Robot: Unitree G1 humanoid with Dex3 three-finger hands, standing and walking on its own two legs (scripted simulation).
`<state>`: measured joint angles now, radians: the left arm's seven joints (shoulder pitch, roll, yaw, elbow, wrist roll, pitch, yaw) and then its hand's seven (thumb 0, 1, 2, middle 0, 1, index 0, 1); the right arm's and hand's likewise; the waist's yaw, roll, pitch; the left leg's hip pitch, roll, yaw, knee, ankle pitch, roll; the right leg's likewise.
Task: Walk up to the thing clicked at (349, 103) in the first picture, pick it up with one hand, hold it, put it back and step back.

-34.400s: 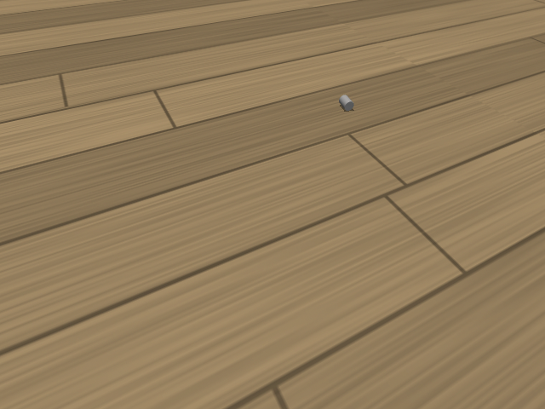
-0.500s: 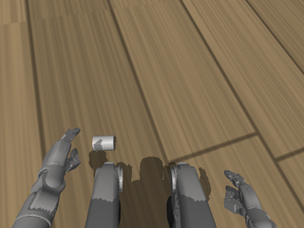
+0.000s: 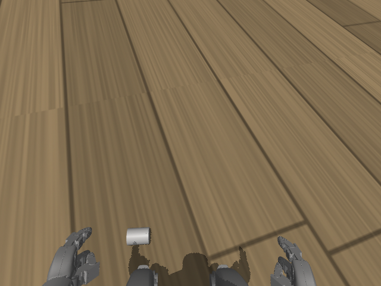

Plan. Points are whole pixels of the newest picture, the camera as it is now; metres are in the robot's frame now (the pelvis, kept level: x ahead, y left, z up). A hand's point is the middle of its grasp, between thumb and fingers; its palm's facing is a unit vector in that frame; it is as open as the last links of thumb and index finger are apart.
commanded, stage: home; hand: left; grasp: from above
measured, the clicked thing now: (138, 236) +0.41 +0.18 -0.63
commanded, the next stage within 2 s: none
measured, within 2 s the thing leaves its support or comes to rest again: neither
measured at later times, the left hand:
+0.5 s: hand (77, 277) +0.18 +0.19 +0.00, palm faces +0.08 -0.98 -0.19, open 7.4 cm
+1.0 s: hand (80, 277) +0.18 +0.18 +0.00, palm faces +0.07 -0.98 -0.19, open 7.4 cm
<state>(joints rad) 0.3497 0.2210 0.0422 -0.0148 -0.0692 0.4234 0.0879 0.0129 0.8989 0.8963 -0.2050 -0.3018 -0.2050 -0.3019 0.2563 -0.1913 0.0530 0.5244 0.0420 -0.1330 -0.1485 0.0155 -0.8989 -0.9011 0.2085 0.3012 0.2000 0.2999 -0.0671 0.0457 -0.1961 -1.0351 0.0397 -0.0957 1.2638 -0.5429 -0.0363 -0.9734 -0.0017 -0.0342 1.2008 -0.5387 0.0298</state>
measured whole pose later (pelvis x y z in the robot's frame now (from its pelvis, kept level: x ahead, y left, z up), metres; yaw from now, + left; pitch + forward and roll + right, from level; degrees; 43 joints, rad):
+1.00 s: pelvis +0.02 +0.00 +0.05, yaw +1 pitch +9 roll -3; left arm 0.51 0.22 0.03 -0.13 -0.05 0.46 0.02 0.01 0.90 0.90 -0.20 -0.30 -0.20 -0.30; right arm 0.31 -0.22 0.02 0.54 0.00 -0.24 -0.18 0.02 -0.90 -0.90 0.21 0.30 0.20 0.30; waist -0.04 0.05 -0.17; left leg -0.71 0.04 -0.08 1.02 -0.48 -0.03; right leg -0.64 -0.01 -0.03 0.95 -0.47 0.04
